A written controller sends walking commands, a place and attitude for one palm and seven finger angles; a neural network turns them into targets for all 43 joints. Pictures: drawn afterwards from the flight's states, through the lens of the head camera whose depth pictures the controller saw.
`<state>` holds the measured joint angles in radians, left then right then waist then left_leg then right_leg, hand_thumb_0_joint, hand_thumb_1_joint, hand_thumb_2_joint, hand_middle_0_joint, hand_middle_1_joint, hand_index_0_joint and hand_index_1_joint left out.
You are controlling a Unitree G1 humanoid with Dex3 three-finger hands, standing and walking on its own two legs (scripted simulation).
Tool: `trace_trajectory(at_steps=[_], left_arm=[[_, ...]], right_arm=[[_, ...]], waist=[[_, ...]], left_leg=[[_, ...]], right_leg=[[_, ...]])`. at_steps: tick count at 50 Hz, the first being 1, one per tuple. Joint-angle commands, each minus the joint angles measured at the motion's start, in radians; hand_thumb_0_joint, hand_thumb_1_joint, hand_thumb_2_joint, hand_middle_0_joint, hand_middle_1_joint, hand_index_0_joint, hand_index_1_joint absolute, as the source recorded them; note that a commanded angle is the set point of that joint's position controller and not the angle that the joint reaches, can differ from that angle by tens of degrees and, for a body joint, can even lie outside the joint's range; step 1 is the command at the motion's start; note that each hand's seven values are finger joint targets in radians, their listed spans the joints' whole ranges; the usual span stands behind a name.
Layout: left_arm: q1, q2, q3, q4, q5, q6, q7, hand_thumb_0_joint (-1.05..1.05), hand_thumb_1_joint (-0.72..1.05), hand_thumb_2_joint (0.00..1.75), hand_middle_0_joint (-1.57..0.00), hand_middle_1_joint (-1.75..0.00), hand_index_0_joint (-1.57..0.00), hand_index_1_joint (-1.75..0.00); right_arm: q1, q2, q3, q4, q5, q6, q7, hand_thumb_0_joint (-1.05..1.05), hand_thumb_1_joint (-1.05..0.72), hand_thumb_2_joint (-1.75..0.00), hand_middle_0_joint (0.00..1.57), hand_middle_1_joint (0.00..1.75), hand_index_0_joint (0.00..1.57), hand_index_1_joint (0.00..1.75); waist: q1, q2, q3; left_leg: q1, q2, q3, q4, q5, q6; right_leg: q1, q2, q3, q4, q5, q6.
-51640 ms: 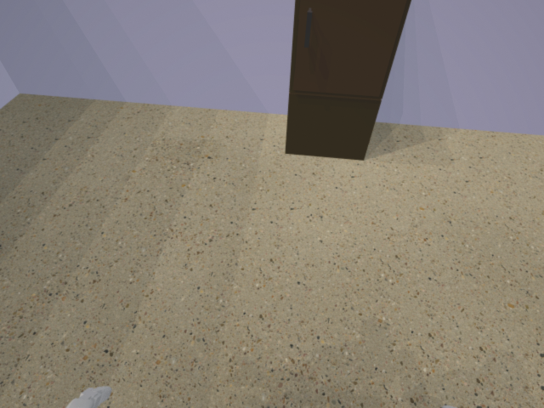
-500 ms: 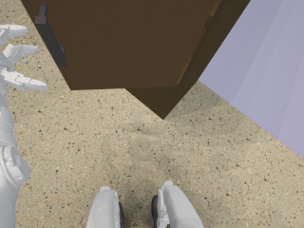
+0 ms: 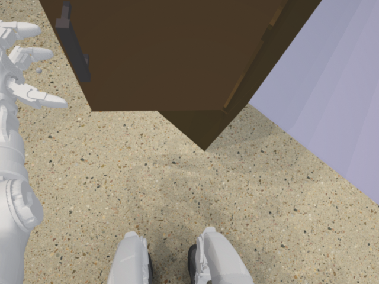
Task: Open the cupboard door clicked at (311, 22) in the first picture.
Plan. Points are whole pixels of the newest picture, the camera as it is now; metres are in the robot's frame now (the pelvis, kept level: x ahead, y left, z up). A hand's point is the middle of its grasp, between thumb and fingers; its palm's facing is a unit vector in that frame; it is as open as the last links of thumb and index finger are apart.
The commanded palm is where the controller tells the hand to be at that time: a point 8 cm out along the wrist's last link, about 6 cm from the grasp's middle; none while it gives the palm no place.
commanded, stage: slide the fingers in behind the handle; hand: left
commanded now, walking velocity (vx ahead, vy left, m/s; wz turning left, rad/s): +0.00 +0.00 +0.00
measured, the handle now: (76, 46) +0.56 +0.19 +0.07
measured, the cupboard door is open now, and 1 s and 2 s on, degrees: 46 46 47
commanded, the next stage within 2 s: close the thumb around the handle in 1.70 s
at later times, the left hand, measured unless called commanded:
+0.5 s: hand (60, 71) +0.51 +0.22 +0.06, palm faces +0.04 -1.00 +0.00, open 14.0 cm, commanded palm +0.49 +0.25 +0.06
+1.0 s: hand (82, 71) +0.51 +0.18 +0.05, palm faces +0.03 -1.00 +0.00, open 14.0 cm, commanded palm +0.49 +0.21 +0.06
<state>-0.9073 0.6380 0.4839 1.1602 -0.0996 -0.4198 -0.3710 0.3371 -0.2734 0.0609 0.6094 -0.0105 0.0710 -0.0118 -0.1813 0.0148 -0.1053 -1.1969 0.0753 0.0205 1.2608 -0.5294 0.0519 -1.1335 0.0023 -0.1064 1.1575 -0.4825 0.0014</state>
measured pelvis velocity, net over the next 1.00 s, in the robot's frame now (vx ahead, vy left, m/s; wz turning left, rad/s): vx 0.00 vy -0.01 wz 0.01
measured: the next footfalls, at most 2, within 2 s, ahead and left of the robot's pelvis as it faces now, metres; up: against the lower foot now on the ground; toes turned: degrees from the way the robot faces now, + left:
none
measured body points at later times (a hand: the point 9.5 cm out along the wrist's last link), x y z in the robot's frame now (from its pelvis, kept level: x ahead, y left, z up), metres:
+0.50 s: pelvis +0.00 -0.01 +0.00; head +0.16 +0.03 +0.42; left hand +0.50 +0.27 +0.06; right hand +0.02 -0.27 -0.10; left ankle +0.03 +0.08 -0.63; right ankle +0.03 -0.13 -0.63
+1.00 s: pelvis +0.00 -0.01 +0.00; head +0.16 +0.02 +0.42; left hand +0.51 +0.23 +0.06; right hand +0.02 -0.28 -0.11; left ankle +0.03 +0.08 -0.63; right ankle +0.03 -0.13 -0.63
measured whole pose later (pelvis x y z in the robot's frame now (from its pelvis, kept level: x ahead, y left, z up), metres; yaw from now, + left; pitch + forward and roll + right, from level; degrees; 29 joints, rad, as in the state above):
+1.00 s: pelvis +0.00 -0.01 +0.00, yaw +1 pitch +26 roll -4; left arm -0.91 0.49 0.39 1.16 -0.08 -0.44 -0.23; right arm 0.35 -0.26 0.04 0.62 -0.02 0.06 0.01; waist -0.18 0.03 -0.12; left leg -1.18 0.07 0.02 1.25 -0.52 0.03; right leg -1.13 0.00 -0.10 1.17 -0.49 -0.02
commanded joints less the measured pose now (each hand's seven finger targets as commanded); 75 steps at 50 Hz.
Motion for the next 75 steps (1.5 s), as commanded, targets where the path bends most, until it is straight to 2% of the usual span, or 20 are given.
trace_trajectory(at_steps=[1, 5, 8, 12, 20, 24, 29, 33, 36, 37, 39, 46, 50, 53, 57, 60, 64, 66, 70, 75], left_arm=[[-0.375, 0.266, -0.002, -0.165, -0.011, -0.015, -0.016, 0.0, -0.5, 0.3, -0.3, -1.2, -0.3, -1.2], [-0.414, 0.254, 0.005, -0.251, -0.033, -0.049, -0.013, 0.0, -0.5, 0.3, -0.3, -1.2, -0.3, -1.2], [-0.405, 0.212, -0.009, -0.228, -0.047, -0.063, -0.004, 0.0, -0.5, 0.3, -0.3, -1.2, -0.3, -1.2], [-0.377, 0.216, -0.009, -0.198, -0.023, -0.047, 0.017, 0.0, -0.5, 0.3, -0.3, -1.2, -0.3, -1.2], [-0.384, 0.206, 0.002, -0.281, -0.022, -0.075, 0.056, 0.0, -0.5, 0.3, -0.3, -1.2, -0.3, -1.2], [-0.374, 0.198, -0.004, -0.236, -0.019, -0.075, 0.068, 0.0, -0.5, 0.3, -0.3, -1.2, -0.3, -1.2], [-0.351, 0.18, -0.021, -0.212, -0.012, -0.071, 0.068, 0.0, -0.5, 0.3, -0.3, -1.2, -0.3, -1.2], [-0.392, 0.105, -0.074, -0.241, -0.023, -0.087, 0.071, 0.0, -0.5, 0.3, -0.3, -1.2, -0.3, -1.2], [-0.41, 0.126, -0.054, -0.209, -0.025, -0.081, 0.082, 0.0, -0.5, 0.3, -0.3, -1.2, -0.3, -1.2], [-0.398, 0.144, -0.038, -0.206, -0.022, -0.081, 0.087, 0.0, -0.5, 0.3, -0.3, -1.2, -0.3, -1.2], [-0.42, 0.133, -0.052, -0.237, -0.014, -0.092, 0.096, 0.0, -0.5, 0.3, -0.3, -1.2, -0.3, -1.2], [-0.445, 0.08, -0.09, -0.208, 0.002, -0.089, 0.136, 0.0, -0.5, 0.3, -0.3, -1.2, -0.3, -1.2], [-0.415, 0.093, -0.063, -0.255, 0.006, -0.105, 0.156, 0.0, -0.5, 0.3, -0.3, -1.2, -0.3, -1.2], [-0.377, 0.045, -0.085, -0.243, 0.008, -0.11, 0.17, 0.0, -0.5, 0.3, -0.3, -1.2, -0.3, -1.2], [-0.38, 0.023, -0.098, -0.189, 0.01, -0.084, 0.191, 0.0, -0.5, 0.3, -0.3, -1.2, -0.3, -1.2], [-0.399, 0.073, -0.059, -0.199, 0.016, -0.095, 0.205, 0.0, -0.5, 0.3, -0.3, -1.2, -0.3, -1.2], [-0.397, -0.012, -0.127, -0.223, 0.022, -0.128, 0.198, 0.0, -0.5, 0.3, -0.3, -1.2, -0.3, -1.2], [-0.38, 0.012, -0.106, -0.223, 0.018, -0.134, 0.194, 0.0, -0.5, 0.3, -0.3, -1.2, -0.3, -1.2], [-0.423, 0.0, -0.127, -0.196, 0.019, -0.121, 0.195, 0.0, -0.5, 0.3, -0.3, -1.2, -0.3, -1.2], [-0.389, 0.0, -0.116, -0.224, 0.014, -0.125, 0.192, 0.0, -0.5, 0.3, -0.3, -1.2, -0.3, -1.2]], right_arm=[[0.198, -0.215, -0.073, -0.041, 0.006, 0.003, -0.018, 0.0, -0.9, -0.9, 0.2, 0.3, 0.2, 0.3], [0.199, -0.209, -0.079, -0.039, 0.0, -0.002, -0.015, 0.0, -0.9, -0.9, 0.2, 0.3, 0.2, 0.3], [0.203, -0.202, -0.077, -0.03, -0.002, -0.008, -0.012, 0.0, -0.9, -0.9, 0.2, 0.3, 0.2, 0.3], [0.202, -0.203, -0.078, -0.031, -0.001, -0.003, -0.008, 0.0, -0.9, -0.9, 0.2, 0.3, 0.2, 0.3], [0.202, -0.191, -0.084, -0.039, -0.003, 0.0, -0.001, 0.0, -0.9, -0.9, 0.2, 0.3, 0.2, 0.3], [0.197, -0.189, -0.08, -0.035, -0.001, -0.002, -0.001, 0.0, -0.9, -0.9, 0.2, 0.3, 0.2, 0.3], [0.191, -0.187, -0.08, -0.042, 0.001, -0.003, -0.001, 0.0, -0.9, -0.9, 0.2, 0.3, 0.2, 0.3], [0.19, -0.18, -0.084, -0.039, -0.001, -0.009, 0.001, 0.0, -0.9, -0.9, 0.2, 0.3, 0.2, 0.3], [0.186, -0.186, -0.084, -0.029, -0.001, -0.011, 0.001, 0.0, -0.9, -0.9, 0.2, 0.3, 0.2, 0.3], [0.188, -0.186, -0.084, -0.03, 0.0, -0.012, -0.001, 0.0, -0.9, -0.9, 0.2, 0.3, 0.2, 0.3], [0.186, -0.18, -0.083, -0.034, -0.003, -0.015, 0.001, 0.0, -0.9, -0.9, 0.2, 0.3, 0.2, 0.3], [0.189, -0.181, -0.086, -0.029, -0.007, -0.014, 0.008, 0.0, -0.9, -0.9, 0.2, 0.3, 0.2, 0.3], [0.196, -0.177, -0.091, -0.038, -0.012, -0.014, 0.013, 0.0, -0.9, -0.9, 0.2, 0.3, 0.2, 0.3], [0.204, -0.17, -0.093, -0.035, -0.015, -0.011, 0.022, 0.0, -0.9, -0.9, 0.2, 0.3, 0.2, 0.3], [0.199, -0.17, -0.092, -0.037, -0.012, -0.002, 0.025, 0.0, -0.9, -0.9, 0.2, 0.3, 0.2, 0.3], [0.197, -0.168, -0.088, -0.043, -0.012, -0.004, 0.018, 0.0, -0.9, -0.9, 0.2, 0.3, 0.2, 0.3], [0.196, -0.158, -0.092, -0.039, -0.016, -0.012, 0.026, 0.0, -0.9, -0.9, 0.2, 0.3, 0.2, 0.3], [0.197, -0.165, -0.096, -0.036, -0.016, -0.009, 0.026, 0.0, -0.9, -0.9, 0.2, 0.3, 0.2, 0.3], [0.197, -0.166, -0.092, -0.03, -0.014, -0.007, 0.025, 0.0, -0.9, -0.9, 0.2, 0.3, 0.2, 0.3], [0.196, -0.165, -0.098, -0.032, -0.013, -0.006, 0.023, 0.0, -0.9, -0.9, 0.2, 0.3, 0.2, 0.3]], waist=[[-0.01, 0.204, -0.507], [-0.006, 0.231, -0.589], [-0.017, 0.192, -0.55], [-0.004, 0.196, -0.53], [0.006, 0.198, -0.585], [-0.006, 0.146, -0.537], [0.001, 0.161, -0.514], [-0.016, 0.172, -0.518], [-0.024, 0.141, -0.506], [-0.015, 0.13, -0.514], [-0.005, 0.192, -0.552], [-0.026, 0.158, -0.521], [0.005, 0.189, -0.618], [0.001, 0.166, -0.59], [-0.017, 0.089, -0.487], [-0.01, 0.084, -0.505], [-0.014, 0.136, -0.53], [-0.005, 0.12, -0.556], [-0.021, 0.122, -0.515], [-0.006, 0.132, -0.582]], left_leg=[[0.526, -0.018, -0.13, -0.164, 0.44, -0.031], [0.593, -0.015, -0.141, -0.149, 0.512, -0.038], [0.555, -0.018, -0.136, -0.145, 0.489, -0.032], [0.523, -0.022, -0.126, -0.156, 0.447, -0.032], [0.56, -0.021, -0.12, -0.154, 0.506, -0.034], [0.483, -0.028, -0.102, -0.155, 0.437, -0.024], [0.462, -0.034, -0.089, -0.16, 0.399, -0.023], [0.501, -0.032, -0.1, -0.157, 0.406, -0.024], [0.45, -0.034, -0.096, -0.151, 0.363, -0.021], [0.439, -0.036, -0.092, -0.151, 0.358, -0.019], [0.478, -0.038, -0.093, -0.153, 0.385, -0.025], [0.464, -0.037, -0.102, -0.154, 0.352, -0.024], [0.524, -0.038, -0.101, -0.153, 0.446, -0.031], [0.536, -0.035, -0.101, -0.152, 0.478, -0.032], [0.419, -0.044, -0.08, -0.166, 0.357, -0.022], [0.388, -0.049, -0.069, -0.162, 0.352, -0.017], [0.448, -0.048, -0.071, -0.157, 0.381, -0.022], [0.452, -0.047, -0.074, -0.151, 0.39, -0.025], [0.422, -0.05, -0.073, -0.153, 0.344, -0.021], [0.473, -0.049, -0.076, -0.15, 0.414, -0.024]], right_leg=[[0.104, 0.046, 0.037, -0.124, 0.231, -0.026], [0.097, 0.048, 0.038, -0.115, 0.258, -0.026], [0.101, 0.051, 0.038, -0.115, 0.256, -0.026], [0.115, 0.047, 0.041, -0.12, 0.238, -0.026], [0.161, 0.049, 0.046, -0.117, 0.291, -0.025], [0.197, 0.05, 0.057, -0.126, 0.287, -0.021], [0.203, 0.047, 0.064, -0.133, 0.271, -0.023], [0.165, 0.049, 0.059, -0.131, 0.262, -0.026], [0.177, 0.046, 0.064, -0.135, 0.244, -0.02], [0.194, 0.046, 0.068, -0.135, 0.245, -0.02], [0.189, 0.044, 0.067, -0.126, 0.257, -0.024], [0.159, 0.044, 0.061, -0.128, 0.225, -0.022], [0.198, 0.044, 0.06, -0.112, 0.294, -0.027], [0.193, 0.047, 0.053, -0.113, 0.315, -0.026], [0.227, 0.045, 0.065, -0.142, 0.273, -0.016], [0.265, 0.042, 0.077, -0.138, 0.293, -0.017], [0.228, 0.041, 0.074, -0.132, 0.301, -0.021], [0.238, 0.042, 0.076, -0.127, 0.307, -0.021], [0.223, 0.041, 0.078, -0.136, 0.273, -0.018], [0.241, 0.041, 0.074, -0.126, 0.327, -0.021]])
